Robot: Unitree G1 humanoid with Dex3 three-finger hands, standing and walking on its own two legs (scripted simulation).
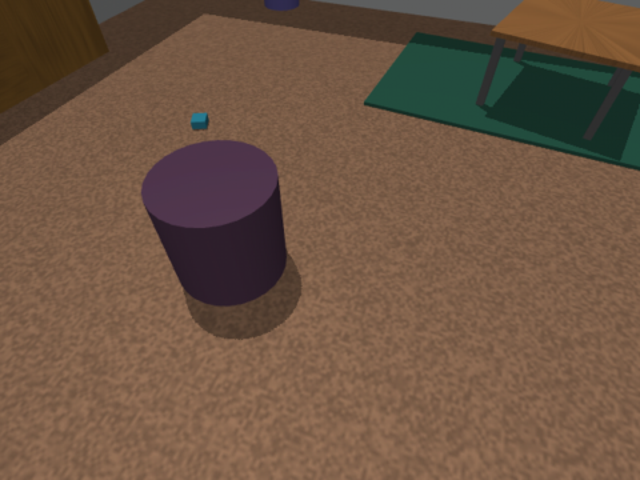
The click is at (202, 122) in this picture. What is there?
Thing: flat box
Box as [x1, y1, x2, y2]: [191, 113, 208, 128]
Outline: 193,113 191,118 192,128 206,128 208,120 207,114
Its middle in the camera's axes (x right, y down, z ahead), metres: -0.69 -0.66 +2.22
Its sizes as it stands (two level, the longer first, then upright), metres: 0.092 0.079 0.044
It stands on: the floor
